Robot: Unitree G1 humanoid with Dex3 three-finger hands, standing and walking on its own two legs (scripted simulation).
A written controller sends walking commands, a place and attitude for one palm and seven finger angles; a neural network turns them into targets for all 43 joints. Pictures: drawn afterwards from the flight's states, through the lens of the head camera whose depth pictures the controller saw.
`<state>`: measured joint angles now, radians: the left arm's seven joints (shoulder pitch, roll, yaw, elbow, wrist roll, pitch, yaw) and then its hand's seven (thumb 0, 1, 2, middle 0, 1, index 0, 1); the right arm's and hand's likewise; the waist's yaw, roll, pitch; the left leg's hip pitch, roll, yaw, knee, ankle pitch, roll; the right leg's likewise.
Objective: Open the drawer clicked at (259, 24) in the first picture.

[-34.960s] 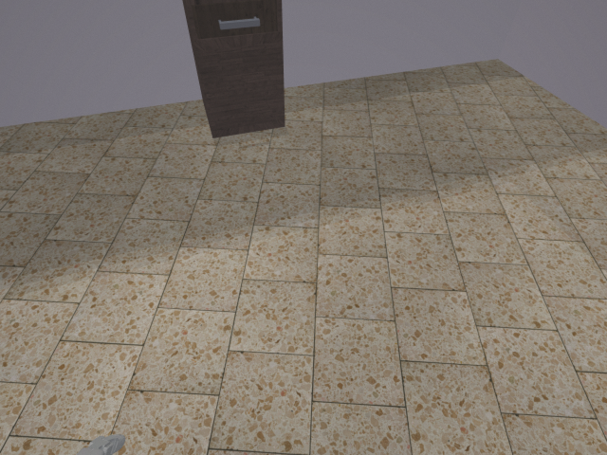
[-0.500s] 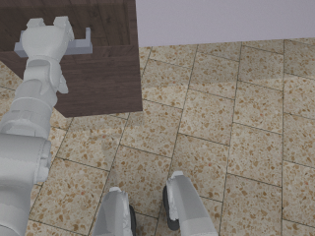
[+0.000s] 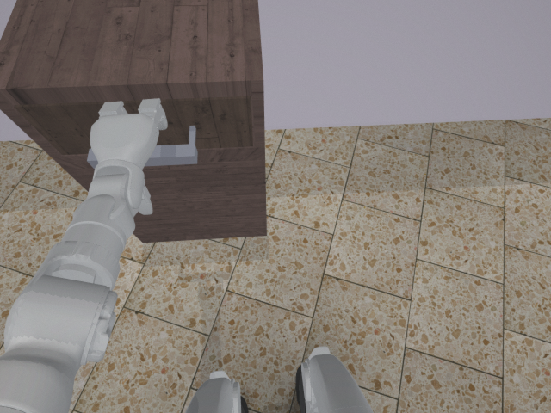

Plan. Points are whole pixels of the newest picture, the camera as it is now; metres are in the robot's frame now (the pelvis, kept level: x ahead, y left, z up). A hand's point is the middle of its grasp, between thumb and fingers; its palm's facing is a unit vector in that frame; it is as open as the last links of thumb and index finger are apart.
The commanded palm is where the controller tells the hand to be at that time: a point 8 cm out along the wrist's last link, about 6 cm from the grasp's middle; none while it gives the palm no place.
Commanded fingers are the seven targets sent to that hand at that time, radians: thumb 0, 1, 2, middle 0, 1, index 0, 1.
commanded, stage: lift the fingers back up to retry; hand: left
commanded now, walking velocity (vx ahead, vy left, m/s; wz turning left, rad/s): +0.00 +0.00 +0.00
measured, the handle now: (145, 145) +0.58 +0.19 -0.07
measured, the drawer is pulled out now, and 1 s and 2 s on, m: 0.00 0.00 0.00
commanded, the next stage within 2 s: re-aim the fingers above the handle in 0.18 s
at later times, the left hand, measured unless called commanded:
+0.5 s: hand (118, 167) +0.50 +0.21 -0.01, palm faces -0.06 +0.00 -1.00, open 13.8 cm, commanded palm +0.47 +0.19 +0.04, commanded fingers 0.00 -0.50 0.30 -0.30 -1.20 -0.30 -1.20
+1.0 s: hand (116, 178) +0.48 +0.21 -0.02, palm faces -0.11 +0.04 -0.99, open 13.8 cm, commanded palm +0.47 +0.19 +0.04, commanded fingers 0.00 -0.50 0.30 -0.30 -1.20 -0.30 -1.20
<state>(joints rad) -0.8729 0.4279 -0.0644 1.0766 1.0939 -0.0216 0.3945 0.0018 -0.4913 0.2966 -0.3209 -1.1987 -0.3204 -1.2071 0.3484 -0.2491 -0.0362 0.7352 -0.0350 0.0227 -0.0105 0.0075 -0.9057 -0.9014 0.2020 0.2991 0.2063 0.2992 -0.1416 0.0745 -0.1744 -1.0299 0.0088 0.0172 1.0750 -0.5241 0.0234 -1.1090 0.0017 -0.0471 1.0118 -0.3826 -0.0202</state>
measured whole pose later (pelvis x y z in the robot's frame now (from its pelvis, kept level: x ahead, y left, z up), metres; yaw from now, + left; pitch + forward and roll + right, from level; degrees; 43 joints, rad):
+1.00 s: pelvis +0.00 +0.01 +0.01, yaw +0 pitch +25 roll -1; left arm -0.83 0.42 -0.07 1.13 1.09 0.05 0.43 0.00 -0.49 0.30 -0.32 -1.20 -0.32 -1.20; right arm 0.30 -0.25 -0.06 0.75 -0.04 0.06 0.00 0.01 -0.91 -0.90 0.20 0.30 0.21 0.30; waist -0.12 0.07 -0.14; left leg -0.96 0.00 0.03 1.02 -0.50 0.03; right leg -1.05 -0.01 -0.03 0.97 -0.36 -0.01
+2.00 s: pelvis +0.01 -0.01 +0.01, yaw +1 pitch +25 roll +0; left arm -0.76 0.35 -0.09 0.96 1.14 -0.16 0.40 0.00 -0.49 0.30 -0.33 -1.20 -0.33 -1.20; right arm 0.31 -0.24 -0.06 0.75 -0.06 0.00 -0.05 0.01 -0.91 -0.90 0.20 0.30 0.21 0.30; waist -0.13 0.05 -0.19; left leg -0.95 0.00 0.00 1.02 -0.51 0.01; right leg -1.04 0.00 -0.06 0.99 -0.39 -0.04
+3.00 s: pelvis +0.00 +0.00 -0.02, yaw -1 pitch +30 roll -1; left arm -0.85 0.37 -0.05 1.11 1.16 -0.08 0.47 0.00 -0.49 0.30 -0.31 -1.20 -0.31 -1.20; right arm 0.33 -0.24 -0.05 0.74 -0.07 0.01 0.01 0.01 -0.91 -0.90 0.20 0.30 0.21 0.30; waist -0.16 0.06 -0.22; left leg -1.13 0.01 0.02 1.19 -0.58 0.02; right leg -1.22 0.01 -0.04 1.13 -0.43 -0.02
